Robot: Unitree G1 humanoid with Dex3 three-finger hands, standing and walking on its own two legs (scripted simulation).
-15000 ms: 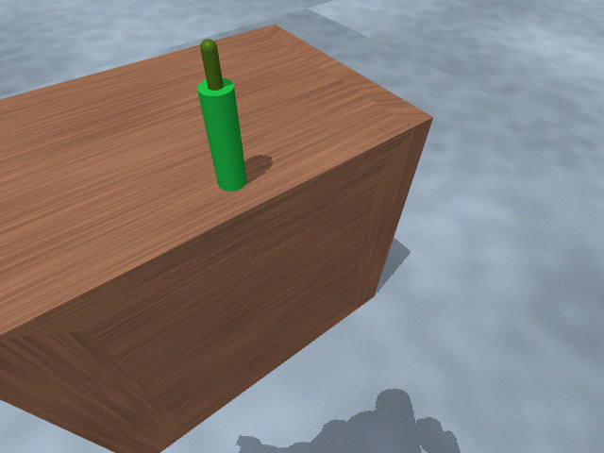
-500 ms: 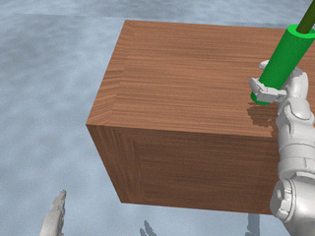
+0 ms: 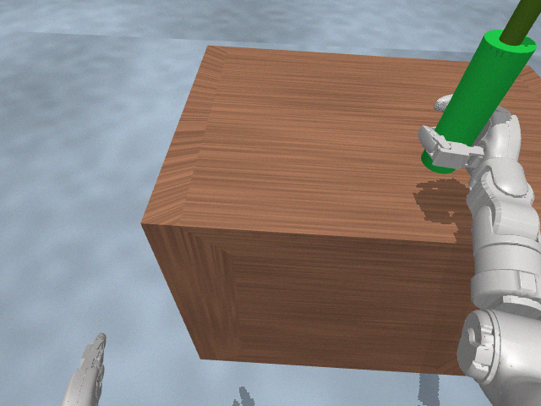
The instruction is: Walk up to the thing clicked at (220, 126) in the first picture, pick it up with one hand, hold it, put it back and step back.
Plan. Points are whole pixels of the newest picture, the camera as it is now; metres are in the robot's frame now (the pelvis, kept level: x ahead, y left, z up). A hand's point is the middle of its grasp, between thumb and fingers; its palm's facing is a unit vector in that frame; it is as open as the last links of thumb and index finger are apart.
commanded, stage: lift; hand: right
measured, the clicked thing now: (481, 89) +0.43 -0.24 +0.26
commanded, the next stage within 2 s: hold in 1.04 s
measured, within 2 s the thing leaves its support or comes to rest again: neither
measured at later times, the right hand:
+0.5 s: hand (478, 117) +0.37 -0.21 +0.27, palm faces +0.24 +0.97 -0.01, open 7.2 cm
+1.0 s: hand (503, 111) +0.32 -0.19 +0.31, palm faces +0.24 +0.97 -0.01, open 7.2 cm
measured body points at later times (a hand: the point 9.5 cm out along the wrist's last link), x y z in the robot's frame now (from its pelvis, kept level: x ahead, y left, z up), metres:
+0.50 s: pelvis -0.01 +0.01 +0.01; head -0.03 +0.04 +0.46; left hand +0.16 +0.26 -0.07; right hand +0.35 -0.26 +0.27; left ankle -0.01 +0.14 -0.72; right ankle +0.00 -0.13 -0.72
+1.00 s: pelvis -0.03 +0.01 +0.01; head -0.07 +0.05 +0.46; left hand +0.15 +0.26 -0.07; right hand +0.30 -0.24 +0.31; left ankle -0.01 +0.14 -0.72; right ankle +0.00 -0.13 -0.72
